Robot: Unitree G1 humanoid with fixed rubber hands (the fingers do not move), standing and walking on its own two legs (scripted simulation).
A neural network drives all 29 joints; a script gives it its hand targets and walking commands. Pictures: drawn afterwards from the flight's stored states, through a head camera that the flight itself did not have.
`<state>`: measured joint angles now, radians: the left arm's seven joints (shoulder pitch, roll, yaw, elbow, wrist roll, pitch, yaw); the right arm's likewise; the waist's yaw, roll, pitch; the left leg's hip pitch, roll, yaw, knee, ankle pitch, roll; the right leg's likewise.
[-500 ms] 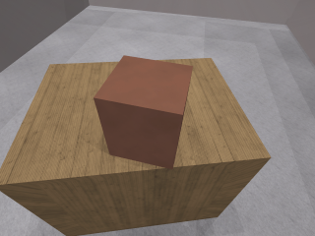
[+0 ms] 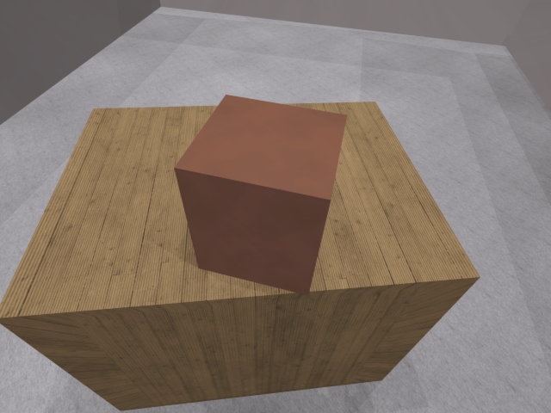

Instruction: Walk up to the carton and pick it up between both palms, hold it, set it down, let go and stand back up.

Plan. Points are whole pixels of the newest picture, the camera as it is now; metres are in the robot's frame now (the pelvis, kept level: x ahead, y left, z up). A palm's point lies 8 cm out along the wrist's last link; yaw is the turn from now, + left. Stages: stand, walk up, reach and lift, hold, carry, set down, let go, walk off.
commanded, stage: walk up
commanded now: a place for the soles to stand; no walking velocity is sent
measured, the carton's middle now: (267, 196) +0.46 +0.05 +0.05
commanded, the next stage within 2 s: none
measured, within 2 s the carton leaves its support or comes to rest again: neither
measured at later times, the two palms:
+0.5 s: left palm out of the picture +0.10 +0.26 -0.09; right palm out of the picture +0.05 -0.29 -0.10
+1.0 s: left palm out of the picture +0.07 +0.25 -0.10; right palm out of the picture +0.09 -0.28 -0.09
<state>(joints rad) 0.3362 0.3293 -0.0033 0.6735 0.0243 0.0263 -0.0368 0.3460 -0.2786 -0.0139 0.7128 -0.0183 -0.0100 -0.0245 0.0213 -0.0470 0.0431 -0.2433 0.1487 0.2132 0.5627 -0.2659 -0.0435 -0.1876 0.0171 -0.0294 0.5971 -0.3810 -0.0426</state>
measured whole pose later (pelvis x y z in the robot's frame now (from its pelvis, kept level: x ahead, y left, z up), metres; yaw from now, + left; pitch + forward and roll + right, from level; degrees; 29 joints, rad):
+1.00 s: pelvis -0.01 -0.02 +0.00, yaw +4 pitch -2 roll +0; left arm 0.28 0.30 0.01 0.71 0.02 0.01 -0.02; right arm 0.32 -0.26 -0.03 0.72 0.00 0.01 0.01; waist 0.01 -0.03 0.04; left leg -0.28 0.01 -0.01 0.54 -0.22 -0.01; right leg -0.21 -0.03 -0.06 0.53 -0.29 0.00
